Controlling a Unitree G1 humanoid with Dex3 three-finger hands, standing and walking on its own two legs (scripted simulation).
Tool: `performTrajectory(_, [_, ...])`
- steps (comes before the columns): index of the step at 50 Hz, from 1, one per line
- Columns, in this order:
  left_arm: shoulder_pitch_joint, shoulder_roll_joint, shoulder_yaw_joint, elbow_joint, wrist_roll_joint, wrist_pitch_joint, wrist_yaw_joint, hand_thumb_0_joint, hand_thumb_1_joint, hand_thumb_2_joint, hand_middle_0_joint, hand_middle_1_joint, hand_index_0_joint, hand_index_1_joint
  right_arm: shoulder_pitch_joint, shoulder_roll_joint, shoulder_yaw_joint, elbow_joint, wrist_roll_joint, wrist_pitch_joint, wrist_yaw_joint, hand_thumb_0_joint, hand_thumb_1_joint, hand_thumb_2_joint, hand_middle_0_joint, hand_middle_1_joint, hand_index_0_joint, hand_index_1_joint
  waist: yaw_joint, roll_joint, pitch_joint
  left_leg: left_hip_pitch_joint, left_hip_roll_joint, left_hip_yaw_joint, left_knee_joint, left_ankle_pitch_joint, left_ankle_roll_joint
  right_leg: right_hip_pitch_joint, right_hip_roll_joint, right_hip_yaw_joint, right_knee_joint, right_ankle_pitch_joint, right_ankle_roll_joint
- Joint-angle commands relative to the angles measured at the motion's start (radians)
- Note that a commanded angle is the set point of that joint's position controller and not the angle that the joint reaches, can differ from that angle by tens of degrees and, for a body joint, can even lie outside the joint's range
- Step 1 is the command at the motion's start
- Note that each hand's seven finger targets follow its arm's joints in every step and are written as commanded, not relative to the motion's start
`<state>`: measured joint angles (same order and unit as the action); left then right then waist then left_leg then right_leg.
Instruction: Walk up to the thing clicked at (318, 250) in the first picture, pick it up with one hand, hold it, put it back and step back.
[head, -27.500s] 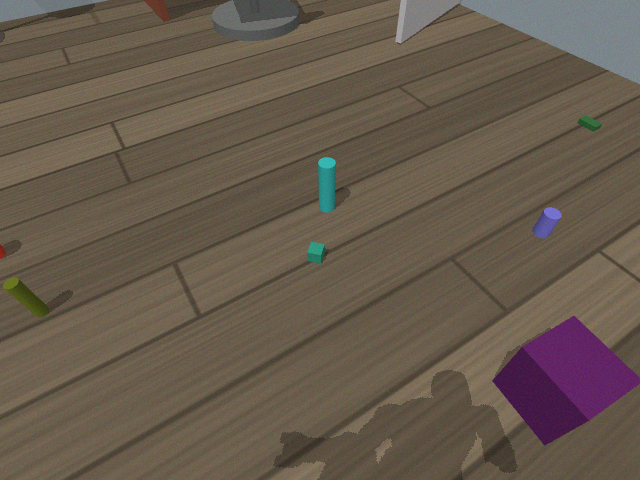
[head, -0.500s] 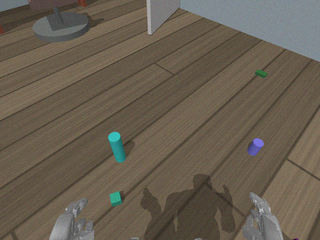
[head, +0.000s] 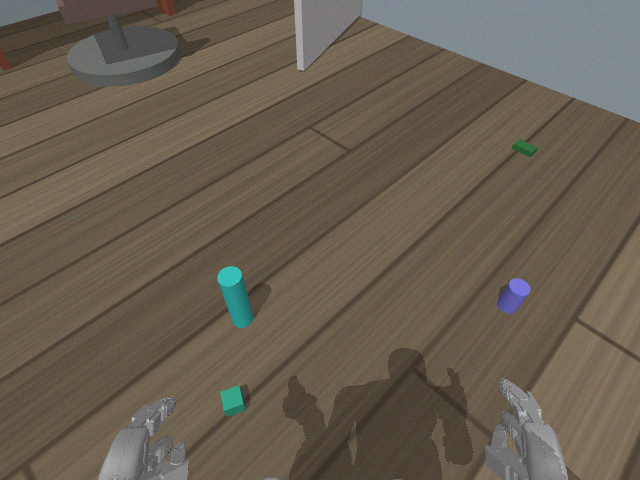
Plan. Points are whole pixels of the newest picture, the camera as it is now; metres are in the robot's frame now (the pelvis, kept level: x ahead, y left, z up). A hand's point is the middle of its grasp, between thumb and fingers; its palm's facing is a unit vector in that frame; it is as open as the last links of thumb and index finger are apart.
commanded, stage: home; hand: left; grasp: from above
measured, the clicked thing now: (233, 401) +0.44 +0.26 -0.69
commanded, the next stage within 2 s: stand in 0.82 s
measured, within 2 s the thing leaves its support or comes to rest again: neither
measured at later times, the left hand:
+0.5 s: hand (185, 466) +0.16 +0.17 -0.05, palm faces +0.04 -0.98 -0.20, open 7.6 cm
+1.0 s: hand (175, 470) +0.16 +0.19 -0.07, palm faces +0.01 -0.96 -0.28, open 7.4 cm
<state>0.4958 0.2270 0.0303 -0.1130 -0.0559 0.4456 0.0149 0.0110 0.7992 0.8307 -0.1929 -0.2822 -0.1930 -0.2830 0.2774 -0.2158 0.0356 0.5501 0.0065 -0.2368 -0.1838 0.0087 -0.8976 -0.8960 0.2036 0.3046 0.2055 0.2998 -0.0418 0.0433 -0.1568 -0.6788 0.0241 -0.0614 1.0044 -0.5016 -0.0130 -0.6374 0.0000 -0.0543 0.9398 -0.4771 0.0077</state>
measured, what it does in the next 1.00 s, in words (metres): stands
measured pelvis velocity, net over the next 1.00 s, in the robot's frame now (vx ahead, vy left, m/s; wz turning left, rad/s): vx -0.01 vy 0.00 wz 0.00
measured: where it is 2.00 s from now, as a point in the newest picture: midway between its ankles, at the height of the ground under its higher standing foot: outside the picture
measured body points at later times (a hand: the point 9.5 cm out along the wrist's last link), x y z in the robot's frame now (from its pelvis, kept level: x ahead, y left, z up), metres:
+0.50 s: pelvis +0.00 +0.00 +0.00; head +0.03 +0.00 +0.45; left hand +0.16 +0.23 -0.03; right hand +0.16 -0.25 -0.07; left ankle +0.00 +0.12 -0.68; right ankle +0.00 -0.13 -0.68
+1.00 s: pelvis -0.01 +0.00 +0.01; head +0.02 +0.01 +0.46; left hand +0.16 +0.24 -0.05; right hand +0.15 -0.25 -0.08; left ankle +0.00 +0.12 -0.68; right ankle +0.00 -0.13 -0.68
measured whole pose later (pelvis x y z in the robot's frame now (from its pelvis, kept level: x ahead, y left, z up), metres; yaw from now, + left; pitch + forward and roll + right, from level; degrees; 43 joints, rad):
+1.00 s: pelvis -0.01 +0.00 +0.01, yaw +0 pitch +6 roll -1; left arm 0.33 0.26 0.00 0.20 0.02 0.22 0.03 0.01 0.90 0.89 -0.21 -0.30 -0.21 -0.30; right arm 0.20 -0.24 0.02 0.68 -0.08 -0.13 -0.11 0.01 -0.90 -0.90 0.20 0.30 0.20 0.30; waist 0.00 0.00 -0.04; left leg -0.57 0.01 -0.04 0.94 -0.47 0.00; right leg -0.55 -0.02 -0.03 0.91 -0.46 0.00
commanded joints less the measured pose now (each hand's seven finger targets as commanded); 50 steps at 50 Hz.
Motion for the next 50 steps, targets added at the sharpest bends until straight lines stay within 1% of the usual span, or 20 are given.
performTrajectory(1, [-0.014,0.112,0.069,-0.190,0.006,-0.045,0.010,0.000,0.798,0.840,-0.189,-0.281,-0.189,-0.282,-0.054,-0.137,-0.063,-0.158,-0.001,-0.060,-0.009,0.000,-0.899,-0.900,0.200,0.300,0.200,0.300,0.004,0.008,-0.091,0.093,-0.019,0.009,-0.162,0.255,0.021,0.053,0.025,-0.016,-0.136,0.214,-0.011])
performTrajectory(2, [-0.018,0.091,0.043,-0.199,0.006,-0.045,0.007,0.000,0.781,0.831,-0.188,-0.279,-0.187,-0.279,-0.059,-0.122,-0.052,-0.165,0.000,-0.060,-0.007,0.000,-0.899,-0.900,0.200,0.300,0.200,0.300,0.003,0.019,-0.085,0.093,-0.023,0.015,-0.158,0.262,0.022,0.052,0.023,-0.015,-0.140,0.227,-0.009])
performTrajectory(3, [-0.022,0.114,0.068,-0.194,0.006,-0.044,0.011,0.000,0.841,0.866,-0.194,-0.289,-0.194,-0.289,-0.059,-0.135,-0.060,-0.161,0.001,-0.059,-0.009,0.000,-0.899,-0.900,0.200,0.300,0.200,0.300,0.004,0.017,-0.073,0.086,-0.021,0.013,-0.163,0.236,0.023,0.045,0.024,-0.015,-0.142,0.202,-0.010])
performTrajectory(7, [-0.030,0.096,0.050,-0.219,0.004,-0.047,0.009,0.000,0.824,0.856,-0.192,-0.286,-0.192,-0.286,-0.059,-0.120,-0.053,-0.172,0.002,-0.057,-0.008,0.000,-0.899,-0.900,0.200,0.300,0.200,0.300,0.000,0.014,-0.100,0.092,-0.024,0.019,-0.149,0.258,0.025,0.057,0.020,-0.011,-0.145,0.231,-0.006])
performTrajectory(8, [-0.006,0.111,0.072,-0.193,0.005,-0.043,0.012,0.000,0.807,0.846,-0.190,-0.283,-0.190,-0.283,-0.055,-0.133,-0.062,-0.167,0.001,-0.055,-0.010,0.000,-0.899,-0.900,0.200,0.300,0.200,0.300,0.003,-0.006,-0.090,0.092,-0.024,0.023,-0.146,0.252,0.027,0.056,0.019,-0.009,-0.146,0.225,-0.006])
performTrajectory(12, [-0.017,0.088,0.043,-0.212,0.009,-0.049,0.012,0.000,0.805,0.844,-0.190,-0.282,-0.190,-0.282,-0.057,-0.121,-0.055,-0.174,0.000,-0.055,-0.009,0.000,-0.899,-0.900,0.200,0.300,0.200,0.300,0.001,0.013,-0.084,0.087,-0.024,0.022,-0.147,0.259,0.024,0.047,0.020,-0.010,-0.136,0.232,-0.008])
performTrajectory(13, [-0.001,0.112,0.073,-0.204,0.006,-0.049,0.015,0.000,0.857,0.874,-0.195,-0.291,-0.195,-0.291,-0.051,-0.127,-0.061,-0.169,0.000,-0.051,-0.011,0.000,-0.899,-0.900,0.200,0.300,0.200,0.300,0.006,0.015,-0.107,0.090,-0.025,0.024,-0.140,0.262,0.024,0.060,0.018,-0.006,-0.138,0.235,-0.008])
performTrajectory(32, [-0.009,0.097,0.050,-0.213,0.002,-0.047,0.013,0.000,0.899,0.899,-0.200,-0.298,-0.200,-0.298,-0.059,-0.125,-0.059,-0.176,0.004,-0.046,-0.008,0.000,-0.899,-0.900,0.200,0.300,0.200,0.300,0.000,0.005,-0.093,0.082,-0.024,0.020,-0.141,0.257,0.025,0.049,0.020,-0.011,-0.138,0.232,-0.006])
performTrajectory(34, [0.001,0.118,0.072,-0.205,0.003,-0.045,0.016,0.000,0.899,0.899,-0.200,-0.298,-0.200,-0.298,-0.053,-0.134,-0.066,-0.177,0.004,-0.045,-0.009,0.000,-0.899,-0.900,0.200,0.300,0.200,0.300,0.000,-0.008,-0.094,0.078,-0.024,0.021,-0.137,0.246,0.028,0.052,0.019,-0.007,-0.141,0.224,-0.006])
performTrajectory(35, [-0.013,0.089,0.038,-0.221,0.003,-0.045,0.012,0.000,0.899,0.899,-0.200,-0.298,-0.200,-0.298,-0.059,-0.123,-0.056,-0.182,0.005,-0.048,-0.007,0.000,-0.899,-0.900,0.200,0.300,0.200,0.300,-0.005,0.003,-0.097,0.088,-0.023,0.019,-0.142,0.259,0.026,0.051,0.020,-0.011,-0.135,0.235,-0.006])
performTrajectory(36, [-0.005,0.122,0.079,-0.203,0.003,-0.044,0.015,0.000,0.899,0.899,-0.200,-0.298,-0.200,-0.298,-0.052,-0.134,-0.065,-0.169,0.004,-0.045,-0.008,0.000,-0.899,-0.900,0.200,0.300,0.200,0.300,0.005,0.011,-0.088,0.082,-0.023,0.022,-0.141,0.247,0.026,0.048,0.019,-0.006,-0.138,0.221,-0.009])
performTrajectory(37, [-0.009,0.108,0.054,-0.211,0.005,-0.045,0.014,0.000,0.899,0.899,-0.200,-0.298,-0.200,-0.298,-0.054,-0.130,-0.062,-0.173,0.004,-0.044,-0.009,0.000,-0.899,-0.900,0.200,0.300,0.200,0.300,-0.004,0.013,-0.084,0.084,-0.022,0.021,-0.142,0.255,0.025,0.042,0.020,-0.009,-0.138,0.229,-0.007])
performTrajectory(39, [0.000,0.113,0.067,-0.198,0.005,-0.042,0.017,0.000,0.899,0.899,-0.200,-0.298,-0.200,-0.298,-0.055,-0.132,-0.063,-0.174,0.005,-0.042,-0.009,0.000,-0.899,-0.900,0.200,0.300,0.200,0.300,0.001,-0.019,-0.081,0.075,-0.024,0.022,-0.136,0.250,0.029,0.054,0.018,-0.008,-0.144,0.229,-0.005])
performTrajectory(40, [-0.015,0.098,0.047,-0.236,0.003,-0.044,0.014,0.000,0.900,0.899,-0.200,-0.298,-0.200,-0.298,-0.058,-0.123,-0.056,-0.183,0.006,-0.046,-0.007,0.000,-0.899,-0.900,0.200,0.300,0.200,0.300,0.002,0.009,-0.107,0.090,-0.024,0.020,-0.139,0.270,0.026,0.059,0.019,-0.009,-0.136,0.245,-0.007])
performTrajectory(41, [0.005,0.123,0.074,-0.211,0.005,-0.042,0.016,0.000,0.900,0.899,-0.200,-0.298,-0.200,-0.298,-0.052,-0.131,-0.063,-0.173,0.004,-0.043,-0.007,0.000,-0.899,-0.900,0.200,0.300,0.200,0.300,0.004,0.021,-0.104,0.086,-0.024,0.018,-0.144,0.251,0.025,0.053,0.020,-0.009,-0.134,0.224,-0.009])
performTrajectory(45, [-0.011,0.112,0.058,-0.217,0.006,-0.041,0.016,0.000,0.900,0.899,-0.200,-0.298,-0.200,-0.298,-0.056,-0.131,-0.062,-0.177,0.005,-0.042,-0.007,0.000,-0.899,-0.900,0.200,0.300,0.200,0.300,0.000,0.010,-0.084,0.078,-0.023,0.020,-0.149,0.229,0.026,0.044,0.020,-0.010,-0.142,0.205,-0.009])
performTrajectory(46, [-0.310,0.186,0.056,0.134,0.120,-0.249,0.053,0.000,0.900,0.900,-0.200,-0.300,-0.200,-0.300,-0.125,-0.230,-0.095,0.070,-0.121,0.064,0.053,0.000,-0.901,-0.899,0.200,0.299,0.200,0.299,0.079,-0.040,0.157,0.091,0.019,-0.013,-0.242,0.404,0.070,0.211,-0.057,0.075,-0.180,0.223,-0.045])
performTrajectory(47, [-0.208,0.199,0.078,0.312,0.127,-0.315,0.046,0.000,0.900,0.900,-0.200,-0.300,-0.200,-0.301,-0.127,-0.239,-0.112,0.081,-0.115,0.103,0.079,0.000,-0.900,-0.900,0.200,0.300,0.200,0.300,0.079,-0.102,0.053,0.166,0.007,0.007,-0.223,0.430,0.080,0.243,-0.069,0.127,-0.207,0.234,-0.087])
performTrajectory(48, [-0.206,0.200,0.071,0.350,0.121,-0.349,0.039,0.000,0.900,0.900,-0.200,-0.300,-0.200,-0.301,-0.115,-0.248,-0.116,0.054,-0.128,0.121,0.096,0.000,-0.900,-0.900,0.200,0.300,0.200,0.300,0.054,-0.078,0.039,0.208,0.007,-0.014,-0.227,0.406,0.083,0.211,-0.067,0.149,-0.227,0.243,-0.094])
performTrajectory(50, [-0.232,0.219,0.060,0.447,0.128,-0.389,0.033,0.000,0.900,0.900,-0.200,-0.300,-0.200,-0.301,-0.112,-0.216,-0.112,0.106,-0.089,0.134,0.130,0.000,-0.900,-0.900,0.200,0.300,0.200,0.300,0.063,-0.057,-0.003,0.267,-0.002,-0.005,-0.257,0.396,0.075,0.302,-0.095,0.157,-0.221,0.320,-0.086])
